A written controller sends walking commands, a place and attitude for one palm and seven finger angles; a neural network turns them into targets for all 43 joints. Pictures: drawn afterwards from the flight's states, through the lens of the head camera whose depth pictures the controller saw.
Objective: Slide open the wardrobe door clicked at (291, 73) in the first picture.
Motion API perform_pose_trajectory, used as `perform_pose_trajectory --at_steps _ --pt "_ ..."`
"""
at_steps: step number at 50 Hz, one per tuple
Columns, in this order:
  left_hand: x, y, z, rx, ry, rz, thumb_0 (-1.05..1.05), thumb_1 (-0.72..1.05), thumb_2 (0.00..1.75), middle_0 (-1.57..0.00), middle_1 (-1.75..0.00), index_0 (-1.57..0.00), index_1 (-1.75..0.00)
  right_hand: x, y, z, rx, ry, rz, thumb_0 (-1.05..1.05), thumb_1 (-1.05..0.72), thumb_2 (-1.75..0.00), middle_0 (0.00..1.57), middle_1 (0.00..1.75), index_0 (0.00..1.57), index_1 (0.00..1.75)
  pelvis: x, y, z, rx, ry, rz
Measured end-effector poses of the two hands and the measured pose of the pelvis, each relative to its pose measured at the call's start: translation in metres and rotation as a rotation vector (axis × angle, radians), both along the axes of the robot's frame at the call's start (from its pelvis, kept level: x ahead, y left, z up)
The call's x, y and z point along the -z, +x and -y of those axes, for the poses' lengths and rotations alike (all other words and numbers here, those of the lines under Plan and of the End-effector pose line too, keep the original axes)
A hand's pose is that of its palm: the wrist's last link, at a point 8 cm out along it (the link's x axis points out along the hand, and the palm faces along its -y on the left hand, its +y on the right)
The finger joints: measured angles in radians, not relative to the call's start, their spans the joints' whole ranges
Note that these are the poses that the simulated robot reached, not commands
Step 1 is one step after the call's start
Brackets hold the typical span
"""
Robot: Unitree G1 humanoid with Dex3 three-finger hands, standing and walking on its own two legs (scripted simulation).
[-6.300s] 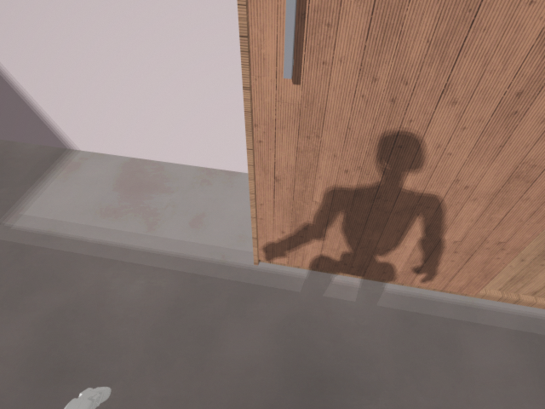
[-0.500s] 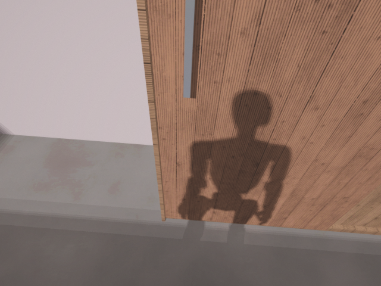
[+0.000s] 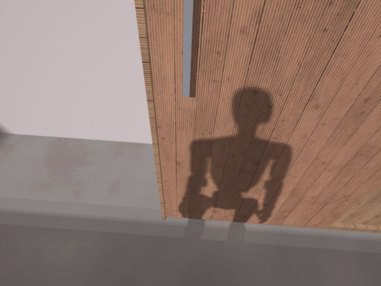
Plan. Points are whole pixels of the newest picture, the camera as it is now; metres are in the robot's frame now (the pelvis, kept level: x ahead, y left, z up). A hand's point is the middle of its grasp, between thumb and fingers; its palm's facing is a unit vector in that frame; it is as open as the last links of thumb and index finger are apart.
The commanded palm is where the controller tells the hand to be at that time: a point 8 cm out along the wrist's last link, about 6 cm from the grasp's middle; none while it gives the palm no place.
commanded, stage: look again from close up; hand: left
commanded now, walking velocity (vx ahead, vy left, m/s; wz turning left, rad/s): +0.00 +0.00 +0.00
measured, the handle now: (188, 43) +0.56 +0.05 +0.25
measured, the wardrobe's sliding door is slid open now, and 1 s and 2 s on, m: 0.00 0.00 0.00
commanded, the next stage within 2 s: shuffle to correct the standing spot in 0.64 s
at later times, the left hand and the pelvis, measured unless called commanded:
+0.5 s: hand out of the picture -0.02 +0.15 -0.18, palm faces +0.04 -0.99 -0.14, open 7.3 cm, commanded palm none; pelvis +0.00 +0.00 +0.00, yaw +0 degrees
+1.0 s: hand out of the picture -0.02 +0.14 -0.18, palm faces +0.03 -0.99 -0.15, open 7.3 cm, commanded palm none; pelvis +0.03 -0.02 -0.01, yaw -1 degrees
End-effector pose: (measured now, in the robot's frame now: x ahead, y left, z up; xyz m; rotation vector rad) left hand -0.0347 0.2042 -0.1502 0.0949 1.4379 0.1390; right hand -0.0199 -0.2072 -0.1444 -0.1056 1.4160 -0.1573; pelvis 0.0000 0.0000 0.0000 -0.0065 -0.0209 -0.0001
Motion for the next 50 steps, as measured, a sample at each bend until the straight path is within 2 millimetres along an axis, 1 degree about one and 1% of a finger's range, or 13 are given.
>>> perform_pose_trajectory --at_steps 12,29,41,46,50 --pt "0.001 0.006 0.003 0.002 -0.001 0.011 0.01 0.91 0.9 -0.19 -0.29 -0.2 -0.3 0.0 0.002 0.003 -0.001 -0.002 0.001 0.01 -0.91 -0.9 0.2 0.3 0.2 0.3 0.0 0.002 0.002 0.0 0.0 0.002" --pt "0.001 0.006 0.006 -0.001 -0.008 -0.008 0.01 0.91 0.9 -0.19 -0.29 -0.2 -0.3 -0.001 0.004 0.002 -0.001 -0.002 -0.016 0.01 -0.91 -0.9 0.2 0.3 0.2 0.3 0.0 0.006 0.004 0.0 0.0 -0.004" --pt "0.001 0.011 0.006 0.0 -0.008 -0.01 0.01 0.91 0.9 -0.19 -0.29 -0.2 -0.3 -0.001 0.009 0.003 0.001 -0.007 -0.012 0.01 -0.92 -0.9 0.2 0.3 0.2 0.3 0.0 0.011 0.004 0.004 0.002 -0.004" --pt "0.003 0.012 0.009 0.006 -0.01 -0.03 0.0 0.91 0.9 -0.19 -0.29 -0.2 -0.3 0.003 0.009 0.003 0.027 0.005 -0.016 0.01 -0.91 -0.9 0.2 0.3 0.2 0.3 0.002 0.018 0.008 0.011 0.014 -0.012" --pt "0.003 0.014 0.015 0.005 -0.003 -0.048 0.01 0.91 0.9 -0.19 -0.29 -0.2 -0.3 0.007 0.01 0.009 0.048 0.018 -0.032 0.0 -0.91 -0.9 0.2 0.3 0.2 0.3 0.005 0.026 0.018 0.015 0.022 -0.023"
